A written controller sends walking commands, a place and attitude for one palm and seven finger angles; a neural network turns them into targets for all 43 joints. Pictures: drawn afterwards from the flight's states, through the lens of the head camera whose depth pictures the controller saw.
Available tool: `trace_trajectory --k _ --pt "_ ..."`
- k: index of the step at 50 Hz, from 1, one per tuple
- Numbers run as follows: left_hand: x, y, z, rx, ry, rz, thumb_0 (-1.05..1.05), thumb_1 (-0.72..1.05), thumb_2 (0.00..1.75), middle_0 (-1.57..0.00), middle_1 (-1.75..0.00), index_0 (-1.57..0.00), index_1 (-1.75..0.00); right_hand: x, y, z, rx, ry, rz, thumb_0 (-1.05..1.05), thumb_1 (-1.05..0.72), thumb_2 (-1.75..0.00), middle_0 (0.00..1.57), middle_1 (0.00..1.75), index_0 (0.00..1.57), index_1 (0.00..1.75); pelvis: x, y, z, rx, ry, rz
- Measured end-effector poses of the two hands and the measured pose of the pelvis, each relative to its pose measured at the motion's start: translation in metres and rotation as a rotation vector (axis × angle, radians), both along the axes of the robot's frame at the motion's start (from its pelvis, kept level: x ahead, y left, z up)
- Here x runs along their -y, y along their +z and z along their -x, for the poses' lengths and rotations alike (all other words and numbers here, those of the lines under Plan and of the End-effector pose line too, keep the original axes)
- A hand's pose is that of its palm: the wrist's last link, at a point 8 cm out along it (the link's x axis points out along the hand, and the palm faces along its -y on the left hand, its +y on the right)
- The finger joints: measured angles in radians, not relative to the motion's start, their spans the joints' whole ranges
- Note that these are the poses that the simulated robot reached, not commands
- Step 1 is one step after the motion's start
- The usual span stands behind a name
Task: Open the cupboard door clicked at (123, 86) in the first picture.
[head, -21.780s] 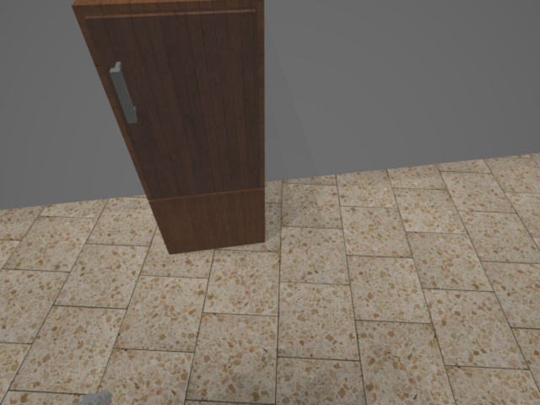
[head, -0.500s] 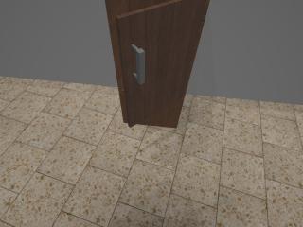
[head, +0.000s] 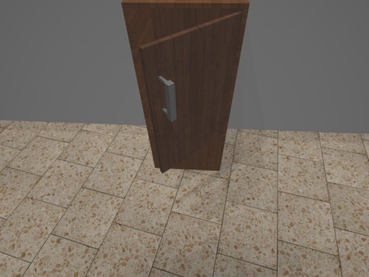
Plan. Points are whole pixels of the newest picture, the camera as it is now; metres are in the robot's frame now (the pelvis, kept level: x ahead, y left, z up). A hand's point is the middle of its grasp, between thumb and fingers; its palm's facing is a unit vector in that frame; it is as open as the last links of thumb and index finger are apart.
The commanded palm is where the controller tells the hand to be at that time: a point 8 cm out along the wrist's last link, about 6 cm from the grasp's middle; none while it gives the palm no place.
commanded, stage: let the arm hang, fingers relaxed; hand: left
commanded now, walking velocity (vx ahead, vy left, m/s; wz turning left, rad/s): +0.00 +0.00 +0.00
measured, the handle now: (166, 98) +0.62 +0.09 +0.03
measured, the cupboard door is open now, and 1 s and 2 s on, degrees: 43 43 43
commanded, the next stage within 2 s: look to check the result in 0.12 s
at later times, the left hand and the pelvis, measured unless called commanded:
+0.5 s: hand out of the picture +0.05 +0.21 -0.17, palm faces +0.01 -0.96 -0.27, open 7.4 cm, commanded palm none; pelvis +0.01 +0.00 +0.00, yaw +0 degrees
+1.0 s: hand out of the picture +0.08 +0.21 -0.17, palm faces -0.02 -0.96 -0.28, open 7.4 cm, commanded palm none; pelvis +0.01 +0.00 +0.00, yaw -2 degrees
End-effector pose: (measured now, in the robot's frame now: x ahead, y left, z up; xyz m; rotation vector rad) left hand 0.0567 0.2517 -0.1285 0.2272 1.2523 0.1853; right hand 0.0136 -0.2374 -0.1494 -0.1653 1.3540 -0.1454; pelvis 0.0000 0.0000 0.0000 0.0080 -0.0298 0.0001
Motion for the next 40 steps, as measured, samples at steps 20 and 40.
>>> trace_trajectory --k 20,40 --pt "-0.003 -0.006 0.013 -0.079 0.018 0.01 0.01 0.91 0.9 -0.2 -0.3 -0.2 -0.3 0.012 0.008 -0.022 -0.001 0.005 0.048 0.0 -0.91 -0.9 0.2 0.3 0.2 0.3 -0.002 0.001 -0.012 -0.003 -0.003 0.003" --pt "-0.011 0.0 -0.012 -0.024 -0.008 -0.013 0.01 0.91 0.9 -0.2 -0.3 -0.2 -0.3 0.017 0.01 -0.032 0.019 0.009 0.055 0.01 -0.91 -0.9 0.2 0.3 0.2 0.3 -0.002 0.002 -0.015 0.0 -0.005 0.003"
